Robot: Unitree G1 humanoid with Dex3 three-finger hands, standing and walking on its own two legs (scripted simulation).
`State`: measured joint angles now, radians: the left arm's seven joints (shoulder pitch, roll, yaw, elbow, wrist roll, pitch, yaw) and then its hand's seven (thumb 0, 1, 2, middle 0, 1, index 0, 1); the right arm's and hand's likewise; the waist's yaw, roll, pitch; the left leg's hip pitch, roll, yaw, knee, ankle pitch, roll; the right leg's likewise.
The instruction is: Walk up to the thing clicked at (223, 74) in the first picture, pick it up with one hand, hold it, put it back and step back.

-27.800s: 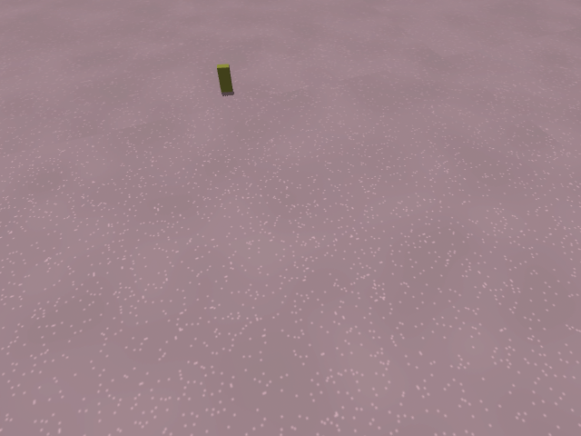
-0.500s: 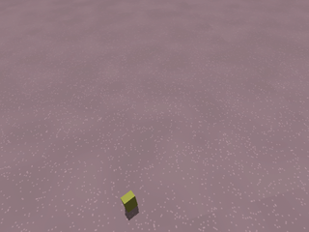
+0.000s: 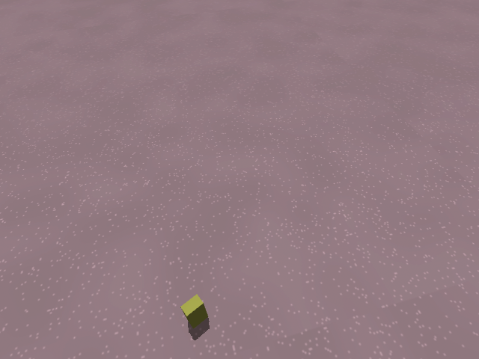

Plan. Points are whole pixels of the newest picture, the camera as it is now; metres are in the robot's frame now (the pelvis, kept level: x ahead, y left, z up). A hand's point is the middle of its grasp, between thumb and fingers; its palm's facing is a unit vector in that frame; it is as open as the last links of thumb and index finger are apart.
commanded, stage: stand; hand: left
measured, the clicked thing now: (195, 312) +0.41 +0.21 -0.70
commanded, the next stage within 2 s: step back in 0.88 s
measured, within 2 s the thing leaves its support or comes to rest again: neither
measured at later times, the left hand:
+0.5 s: hand out of the picture +0.08 +0.25 -0.16, palm faces -0.01 -0.94 -0.35, open 7.4 cm
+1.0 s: hand out of the picture +0.08 +0.26 -0.16, palm faces +0.00 -0.93 -0.36, open 7.4 cm
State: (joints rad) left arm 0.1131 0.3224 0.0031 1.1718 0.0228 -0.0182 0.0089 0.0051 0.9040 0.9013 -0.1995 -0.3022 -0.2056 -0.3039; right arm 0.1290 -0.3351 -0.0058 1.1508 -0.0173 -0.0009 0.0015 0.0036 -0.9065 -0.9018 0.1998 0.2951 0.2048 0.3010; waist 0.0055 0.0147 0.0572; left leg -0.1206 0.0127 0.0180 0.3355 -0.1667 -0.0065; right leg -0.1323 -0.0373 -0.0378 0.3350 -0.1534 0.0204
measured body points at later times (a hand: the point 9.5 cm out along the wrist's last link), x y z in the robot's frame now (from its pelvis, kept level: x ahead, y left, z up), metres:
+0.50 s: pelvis +0.01 +0.00 +0.00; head +0.02 -0.01 +0.45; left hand +0.09 +0.30 -0.13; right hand +0.08 -0.30 -0.14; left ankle +0.01 +0.12 -0.75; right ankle +0.02 -0.13 -0.75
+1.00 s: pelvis +0.00 +0.00 -0.01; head +0.04 +0.00 +0.44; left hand +0.08 +0.31 -0.14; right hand +0.08 -0.31 -0.14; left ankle +0.01 +0.12 -0.75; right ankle +0.02 -0.13 -0.75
